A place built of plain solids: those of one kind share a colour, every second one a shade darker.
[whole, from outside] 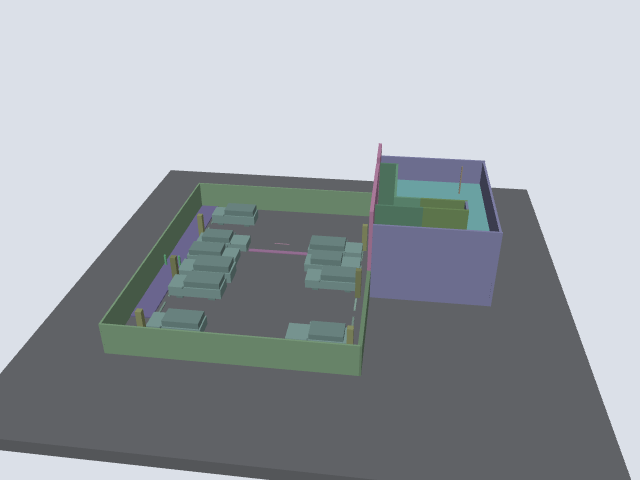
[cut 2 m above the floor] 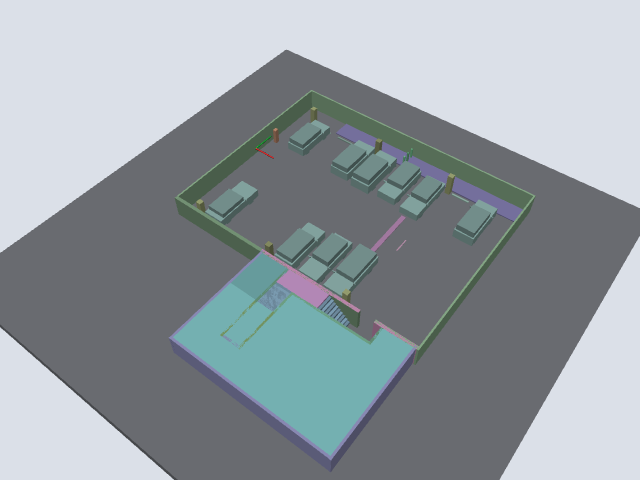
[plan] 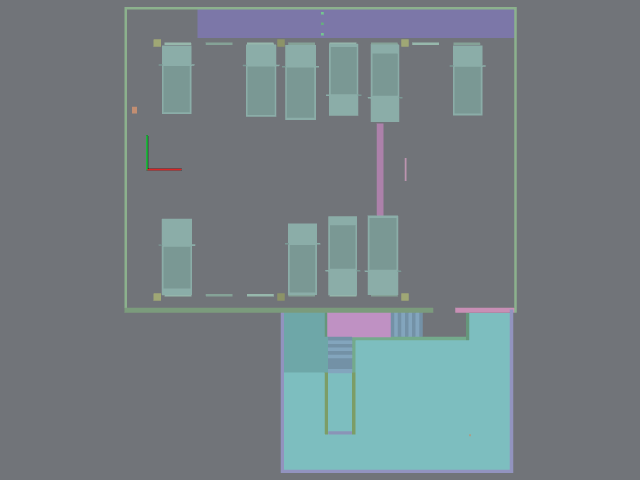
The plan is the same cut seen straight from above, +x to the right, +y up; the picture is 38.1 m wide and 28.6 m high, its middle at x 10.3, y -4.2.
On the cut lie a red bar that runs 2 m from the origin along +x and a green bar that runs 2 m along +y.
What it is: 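The pedestrian entrance of an underground car park of the 2000s; a paved forecourt at street level 4.30 m over the deck; a stair well of 21 risers of 0.205 m and treads of 0.212 m, 1.43 m wide, an L of two flights with a corner landing, along the facade; in a closed, roofed stair core with a lobby at street level, a plain doorway into the deck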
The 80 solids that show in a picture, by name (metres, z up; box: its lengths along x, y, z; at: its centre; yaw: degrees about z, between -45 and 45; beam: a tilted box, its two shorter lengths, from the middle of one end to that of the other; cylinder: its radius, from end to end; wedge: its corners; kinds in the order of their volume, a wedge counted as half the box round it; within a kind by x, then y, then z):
{
 "paving_1": {"box": [2.63, 2.14, 4.36], "at": [9.47, -11.03, 2.13]},
 "paving_2": {"box": [2.63, 1.44, 4.36], "at": [9.47, -9.26, 2.13]},
 "paving_3": {"box": [13.47, 5.8, 4.36], "at": [14.89, -14.99, 2.13]},
 "paving_4": {"box": [9.41, 2.13, 4.36], "at": [16.92, -11.04, 2.13]},
 "paving_5": {"box": [2.63, 1.44, 4.36], "at": [20.31, -9.26, 2.13]},
 "stair_step_1": {"box": [1.45, 0.26, 4.15], "at": [11.5, -12.01, 2.02]},
 "stair_step_2": {"box": [1.45, 0.9, 3.54], "at": [11.5, -11.69, 1.72]},
 "stair_step_3": {"box": [1.45, 1.11, 3.33], "at": [11.5, -11.59, 1.61]},
 "stair_step_4": {"box": [1.45, 1.32, 3.12], "at": [11.5, -11.48, 1.51]},
 "stair_step_5": {"box": [1.45, 1.53, 2.92], "at": [11.5, -11.37, 1.41]},
 "stair_step_6": {"box": [1.45, 1.75, 2.71], "at": [11.5, -11.27, 1.31]},
 "stair_step_7": {"box": [1.45, 1.96, 2.51], "at": [11.5, -11.16, 1.21]},
 "stair_step_8": {"box": [1.45, 2.17, 2.31], "at": [11.5, -11.05, 1.1]},
 "stair_step_9": {"box": [3.99, 1.45, 1.9], "at": [12.73, -9.26, 0.9]},
 "stair_step_10": {"box": [4.2, 1.45, 1.69], "at": [12.83, -9.26, 0.8]},
 "stair_step_11": {"box": [4.42, 1.45, 1.49], "at": [12.94, -9.26, 0.69]},
 "stair_step_12": {"box": [4.63, 1.45, 1.28], "at": [13.05, -9.26, 0.59]},
 "stair_step_13": {"box": [4.84, 1.45, 1.07], "at": [13.15, -9.26, 0.49]},
 "stair_step_14": {"box": [5.05, 1.45, 0.87], "at": [13.26, -9.26, 0.39]},
 "stair_step_15": {"box": [5.26, 1.45, 0.67], "at": [13.36, -9.26, 0.28]},
 "stair_step_16": {"box": [5.48, 1.45, 0.46], "at": [13.47, -9.26, 0.18]},
 "stair_step_17": {"box": [5.69, 1.45, 0.26], "at": [13.58, -9.26, 0.08]},
 "car_1": {"box": [1.56, 2.75, 0.5], "at": [1.76, 4.79, 1.2]},
 "car_2": {"box": [1.76, 4.08, 0.77], "at": [1.76, 5.35, 0.56]},
 "car_3": {"box": [1.61, 2.5, 0.43], "at": [1.78, -5.84, 1.12]},
 "car_4": {"box": [1.81, 4.57, 0.72], "at": [1.78, -5.21, 0.54]},
 "car_5": {"box": [1.61, 2.9, 0.52], "at": [6.79, 4.7, 1.29]},
 "car_6": {"box": [1.81, 4.3, 0.85], "at": [6.79, 5.3, 0.6]},
 "car_7": {"box": [1.64, 2.99, 0.58], "at": [9.14, 4.58, 1.38]},
 "car_8": {"box": [1.84, 4.48, 0.91], "at": [9.14, 5.18, 0.64]},
 "car_9": {"box": [1.53, 2.84, 0.51], "at": [9.26, -5.91, 1.19]},
 "car_10": {"box": [1.73, 4.27, 0.75], "at": [9.26, -5.35, 0.55]},
 "car_11": {"box": [1.72, 4.71, 0.71], "at": [11.65, -5.14, 0.54]},
 "car_12": {"box": [1.52, 2.59, 0.55], "at": [11.65, -4.61, 1.17]},
 "car_13": {"box": [1.74, 4.3, 0.76], "at": [11.71, 5.35, 0.56]},
 "car_14": {"box": [1.54, 2.82, 0.5], "at": [11.71, 5.9, 1.19]},
 "car_15": {"box": [1.81, 4.73, 0.75], "at": [14.05, -5.11, 0.55]},
 "car_16": {"box": [1.61, 3.09, 0.51], "at": [14.05, -4.43, 1.19]},
 "car_17": {"box": [1.7, 4.62, 0.7], "at": [14.18, 5.14, 0.53]},
 "car_18": {"box": [1.5, 2.52, 0.51], "at": [14.18, 5.65, 1.14]},
 "car_19": {"box": [1.57, 2.79, 0.55], "at": [19.1, 4.72, 1.32]},
 "car_20": {"box": [1.77, 4.17, 0.87], "at": [19.1, 5.3, 0.61]},
 "boundary_1": {"box": [0.2, 9.75, 6.67], "at": [8.06, -13.21, 3.28]},
 "boundary_2": {"box": [13.87, 0.2, 6.55], "at": [14.89, -17.98, 3.23]},
 "boundary_3": {"box": [0.2, 9.75, 6.64], "at": [21.71, -13.21, 3.27]},
 "wall_1": {"box": [0.15, 18.07, 2.62], "at": [-1.27, 0.65, 1.26]},
 "wall_2": {"box": [18.41, 0.3, 2.62], "at": [7.85, -8.39, 1.26]},
 "wall_3": {"box": [23.38, 0.15, 2.62], "at": [10.34, 9.61, 1.26]},
 "wall_4": {"box": [3.67, 0.3, 2.62], "at": [20.19, -8.39, 1.26]},
 "wall_5": {"box": [0.15, 18.07, 2.62], "at": [21.95, 0.65, 1.26]},
 "facade_1": {"box": [9.15, 0.3, 7.82], "at": [12.48, -8.39, 3.86]},
 "facade_2": {"box": [3.52, 0.3, 7.82], "at": [20.11, -8.39, 3.86]},
 "rim_guard_1": {"box": [0.2, 2.52, 7.02], "at": [10.68, -11.03, 3.46]},
 "rim_guard_2": {"box": [0.2, 1.63, 7.02], "at": [10.68, -9.36, 3.46]},
 "rim_guard_3": {"box": [0.2, 2.32, 7.02], "at": [12.31, -11.13, 3.46]},
 "rim_guard_4": {"box": [4.41, 0.2, 7.02], "at": [14.42, -10.07, 3.46]},
 "rim_guard_5": {"box": [2.97, 0.2, 7.02], "at": [17.71, -10.07, 3.46]},
 "rim_guard_6": {"box": [0.2, 1.63, 7.02], "at": [19.09, -9.36, 3.46]},
 "stair_landing_1": {"box": [3.78, 1.46, 2.1], "at": [12.62, -9.26, 1.0]},
 "lobby_wall_1": {"box": [0.2, 3.7, 7.02], "at": [10.68, -13.94, 3.46]},
 "lobby_wall_2": {"box": [0.2, 3.7, 7.02], "at": [12.31, -13.94, 3.46]},
 "walkway_1": {"box": [18.88, 1.69, 0.15], "at": [12.44, 8.69, 0.03]},
 "column_1": {"box": [0.45, 0.45, 2.59], "at": [0.6, -7.59, 1.25]},
 "column_2": {"box": [0.45, 0.45, 2.59], "at": [0.6, 7.54, 1.25]},
 "column_3": {"box": [0.45, 0.45, 2.59], "at": [7.98, -7.59, 1.25]},
 "column_4": {"box": [0.45, 0.45, 2.59], "at": [7.98, 7.54, 1.25]},
 "column_5": {"box": [0.45, 0.45, 2.59], "at": [15.36, -7.59, 1.25]},
 "column_6": {"box": [0.45, 0.45, 2.59], "at": [15.36, 7.54, 1.25]},
 "lobby_wall_end_1": {"box": [1.43, 0.2, 7.02], "at": [11.5, -15.69, 3.46]},
 "wheelstop_1": {"box": [1.6, 0.15, 0.15], "at": [1.83, 7.49, 0.03]},
 "wheelstop_2": {"box": [1.6, 0.15, 0.15], "at": [4.29, -7.49, 0.03]},
 "wheelstop_3": {"box": [1.6, 0.15, 0.15], "at": [4.29, 7.49, 0.03]},
 "wheelstop_4": {"box": [1.6, 0.15, 0.15], "at": [6.75, -7.49, 0.03]},
 "wheelstop_5": {"box": [1.6, 0.15, 0.15], "at": [9.21, 7.49, 0.03]},
 "wheelstop_6": {"box": [1.6, 0.15, 0.15], "at": [14.13, 7.49, 0.03]},
 "wheelstop_7": {"box": [1.6, 0.15, 0.15], "at": [16.59, 7.49, 0.03]},
 "wheelstop_8": {"box": [1.6, 0.15, 0.15], "at": [19.05, 7.49, 0.03]},
 "hump_1": {"box": [0.41, 5.48, 0.12], "at": [13.88, 0.0, 0.01]},
 "pay_station_1": {"box": [0.3, 0.4, 1.5], "at": [-0.75, 3.54, 0.7]},
 "canopy_post_1": {"box": [0.12, 0.12, 7.02], "at": [19.23, -15.83, 3.46]}
}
